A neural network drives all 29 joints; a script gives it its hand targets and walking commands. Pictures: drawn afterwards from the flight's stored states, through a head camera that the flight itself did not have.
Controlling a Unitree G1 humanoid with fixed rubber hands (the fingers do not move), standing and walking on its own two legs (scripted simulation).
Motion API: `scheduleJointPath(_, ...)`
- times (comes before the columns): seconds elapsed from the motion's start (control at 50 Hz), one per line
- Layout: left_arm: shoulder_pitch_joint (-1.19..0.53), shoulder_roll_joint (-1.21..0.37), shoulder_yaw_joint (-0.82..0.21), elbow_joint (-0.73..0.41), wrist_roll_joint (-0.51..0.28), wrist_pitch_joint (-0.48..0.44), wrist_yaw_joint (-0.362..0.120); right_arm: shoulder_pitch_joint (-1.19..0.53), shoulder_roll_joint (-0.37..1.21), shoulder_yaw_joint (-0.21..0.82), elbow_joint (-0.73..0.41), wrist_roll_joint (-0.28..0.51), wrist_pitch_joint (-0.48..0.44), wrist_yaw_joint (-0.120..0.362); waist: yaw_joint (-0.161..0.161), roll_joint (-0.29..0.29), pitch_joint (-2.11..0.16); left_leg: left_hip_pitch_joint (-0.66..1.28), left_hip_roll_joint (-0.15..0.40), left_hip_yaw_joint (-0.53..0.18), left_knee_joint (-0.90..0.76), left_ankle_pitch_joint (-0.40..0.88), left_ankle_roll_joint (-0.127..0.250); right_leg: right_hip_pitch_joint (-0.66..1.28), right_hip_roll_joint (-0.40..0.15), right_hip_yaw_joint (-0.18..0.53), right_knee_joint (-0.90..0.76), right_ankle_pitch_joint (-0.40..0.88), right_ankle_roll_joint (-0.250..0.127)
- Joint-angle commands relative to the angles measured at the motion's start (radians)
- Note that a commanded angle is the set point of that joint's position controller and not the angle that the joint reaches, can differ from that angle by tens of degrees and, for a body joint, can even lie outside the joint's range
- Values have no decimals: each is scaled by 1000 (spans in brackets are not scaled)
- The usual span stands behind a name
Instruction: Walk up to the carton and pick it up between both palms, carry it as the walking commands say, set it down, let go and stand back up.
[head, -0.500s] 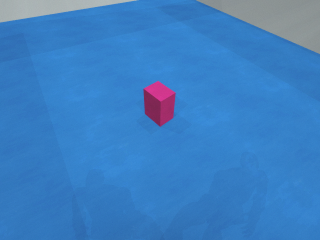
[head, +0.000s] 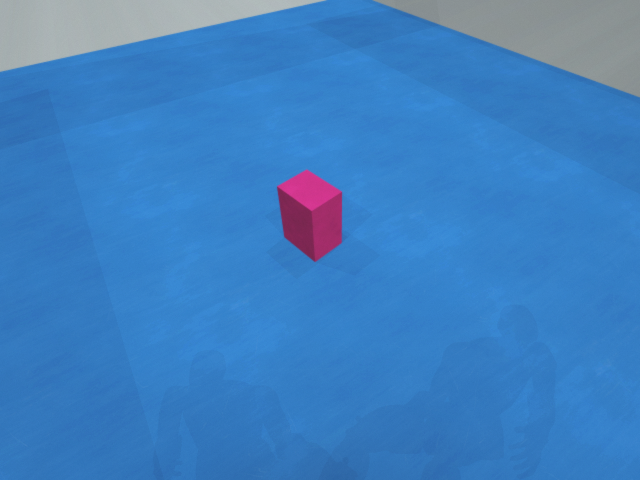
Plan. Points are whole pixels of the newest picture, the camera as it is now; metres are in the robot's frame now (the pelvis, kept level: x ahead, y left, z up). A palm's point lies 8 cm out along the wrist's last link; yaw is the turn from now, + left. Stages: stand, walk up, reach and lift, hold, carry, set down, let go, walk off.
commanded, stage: walk up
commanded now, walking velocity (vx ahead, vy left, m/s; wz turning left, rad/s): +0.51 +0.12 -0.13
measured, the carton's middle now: (311, 216) +1.22 +0.13 -0.61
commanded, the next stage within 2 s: none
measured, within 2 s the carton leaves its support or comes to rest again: neither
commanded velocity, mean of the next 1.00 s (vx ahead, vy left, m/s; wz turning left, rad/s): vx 0.49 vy -0.03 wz -0.02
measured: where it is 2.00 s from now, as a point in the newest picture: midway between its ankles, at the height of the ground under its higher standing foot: (343, 348)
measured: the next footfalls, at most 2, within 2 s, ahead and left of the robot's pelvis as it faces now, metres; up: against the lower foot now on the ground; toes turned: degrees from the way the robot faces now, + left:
left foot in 0.42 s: +0.36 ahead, +0.15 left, +0.00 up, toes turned +8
right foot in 0.96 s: +0.60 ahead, -0.15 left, +0.00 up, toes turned -9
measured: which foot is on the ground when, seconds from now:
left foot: up 0.00-0.40, down 0.42-0.96, up 0.98-1.00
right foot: down 0.00-0.44, up 0.46-0.94, down 0.96-1.00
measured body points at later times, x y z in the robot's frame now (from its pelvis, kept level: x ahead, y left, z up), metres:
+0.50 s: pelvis +0.24 +0.06 -0.01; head +0.28 +0.06 +0.44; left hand +0.11 +0.27 -0.15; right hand +0.37 -0.17 -0.14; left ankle +0.32 +0.15 -0.72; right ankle +0.04 -0.09 -0.64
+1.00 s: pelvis +0.48 -0.03 +0.00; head +0.51 -0.04 +0.45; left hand +0.65 +0.19 -0.12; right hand +0.36 -0.24 -0.15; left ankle +0.33 +0.13 -0.69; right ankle +0.57 -0.14 -0.73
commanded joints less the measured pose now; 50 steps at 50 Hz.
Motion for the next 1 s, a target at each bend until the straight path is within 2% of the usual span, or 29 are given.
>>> scheduleJointPath(0.0,232,175,35,46,6,0,13,-191,52,34,-207,9,-39,49,21,-265,229,-688,42,-81,389,172,9,184,-464,910,-652,-755,-135)
scheduleJointPath(0.02,154,137,28,19,-1,-16,2,-178,5,23,-194,14,-41,61,-20,-182,243,-614,74,-66,362,270,-22,132,-393,725,-608,-529,-131)
scheduleJointPath(0.04,126,103,20,4,-1,-32,-3,-141,-21,14,-166,21,-30,63,-43,-126,228,-516,80,-48,314,307,-45,96,-331,565,-570,-301,-98)
scheduleJointPath(0.06,154,84,9,6,-4,-45,-2,-119,-29,6,-149,23,-13,68,-45,-106,212,-450,66,-17,297,338,-54,87,-284,436,-556,-147,-69)
scheduleJointPath(0.08,192,68,-5,24,-5,-54,1,-103,-17,7,-148,25,0,72,-46,-121,201,-412,56,2,288,370,-57,91,-259,338,-548,-25,-58)
scheduleJointPath(0.12,264,45,-15,51,-7,-58,3,-137,7,10,-161,29,18,72,-40,-141,191,-405,40,22,263,416,-49,153,-226,223,-519,190,-45)
scheduleJointPath(0.18,331,37,-20,57,-10,-55,9,-253,20,15,-189,25,23,71,-4,-167,180,-413,16,60,130,428,-54,251,-217,139,-499,384,-52)
scheduleJointPath(0.24,363,35,-21,69,-7,-52,22,-369,37,23,-217,31,12,74,32,-196,202,-355,-17,107,-97,429,-61,299,-218,105,-499,453,-70)
scheduleJointPath(0.3,370,59,-12,96,0,-45,33,-434,37,21,-238,39,-3,70,46,-234,212,-282,-46,135,-249,376,-36,347,-247,86,-479,552,-77)
scheduleJointPath(0.34,332,58,-7,109,-1,-42,29,-354,30,22,-219,37,-21,55,-4,-292,157,-76,-88,148,-328,306,-6,318,-207,31,-376,717,-57)
scheduleJointPath(0.36,332,71,0,124,-3,-36,28,-241,13,14,-186,33,-33,43,-48,-307,98,66,-107,156,-338,280,2,304,-186,18,-255,789,-59)
scheduleJointPath(0.38,325,81,4,127,-7,-32,27,-93,-19,-2,-134,32,-44,30,-106,-253,17,251,-117,175,-368,306,7,252,-162,-9,-88,790,-53)
scheduleJointPath(0.4,316,71,4,120,-12,-32,23,44,-72,-22,-95,25,-54,18,-162,-180,-51,466,-50,124,-336,280,17,80,-138,-17,106,622,-44)
scheduleJointPath(0.42,340,9,-4,93,-21,-35,15,184,-187,-47,-78,17,-62,11,-190,86,-171,666,255,-271,-404,158,76,-161,-60,-16,458,138,-21)
scheduleJointPath(0.44,381,-31,-3,82,-27,-41,7,251,-243,-48,-47,37,-46,17,-181,239,-281,672,413,-682,-617,151,166,-275,25,101,691,-133,-18)
scheduleJointPath(0.46,319,16,11,79,-18,-34,7,160,-223,-39,-59,47,-40,17,-134,96,-196,545,423,-689,-670,123,143,-312,-21,168,775,-64,-9)
scheduleJointPath(0.48,249,12,8,72,-10,-27,6,71,-156,-21,-67,51,-40,8,-105,-22,-58,395,400,-562,-642,250,118,-316,-58,174,775,23,0)
scheduleJointPath(0.5,200,-12,6,74,-2,-24,2,26,-93,-3,-67,49,-47,6,-80,-54,5,281,327,-407,-636,367,88,-280,-95,173,722,100,2)
scheduleJointPath(0.52,183,-32,5,74,5,-14,-5,-2,-42,13,-61,42,-54,4,-55,6,37,194,270,-298,-651,400,71,-254,-113,161,681,134,5)
scheduleJointPath(0.56,180,-26,7,67,8,17,-18,13,-15,31,-60,28,-65,4,-33,79,49,131,210,-184,-660,413,58,-219,-103,132,623,180,6)
scheduleJointPath(0.64,52,-3,1,9,5,55,-46,144,-36,33,-41,34,-71,2,-50,118,97,135,195,-92,-693,432,48,-313,-102,76,476,257,36)
scheduleJointPath(0.78,-259,13,-13,-103,-20,42,-80,253,-62,21,-38,38,-71,-10,-125,128,182,224,203,-5,-768,333,40,-315,-86,15,71,368,50)
scheduleJointPath(0.84,-327,-1,-16,-136,-29,24,-70,251,-54,13,-25,39,-70,0,-129,216,169,211,172,45,-762,269,45,-141,-53,-35,-50,304,45)
scheduleJointPath(0.88,-296,22,-10,-122,-16,13,-60,251,-73,2,-25,40,-61,0,-123,154,177,224,201,24,-705,299,53,-62,-25,-64,-81,215,35)
scheduleJointPath(0.9,-228,37,-2,-98,-11,3,-51,240,-80,0,-22,38,-56,0,-89,93,160,233,194,41,-599,399,40,14,-10,-69,-135,191,26)
scheduleJointPath(0.92,-104,66,14,-52,-5,-10,-39,243,-74,4,-16,35,-54,0,-38,14,87,226,150,81,-405,532,16,163,9,-77,-188,179,11)
scheduleJointPath(0.94,70,130,31,-12,-1,-26,-24,237,-55,7,-27,34,-53,-1,32,-38,-36,94,107,104,-174,418,-20,389,-98,29,-163,190,-24)
scheduleJointPath(0.96,215,242,49,8,1,-30,-16,250,37,21,-68,43,-52,-4,64,-295,-174,-168,-15,149,152,-81,-70,586,-404,449,-273,215,-93)
scheduleJointPath(0.98,255,310,68,22,-22,-18,-12,291,4,-2,-32,38,-37,-7,68,-227,-215,-222,-38,-3,303,-114,-68,531,-515,719,-378,367,-135)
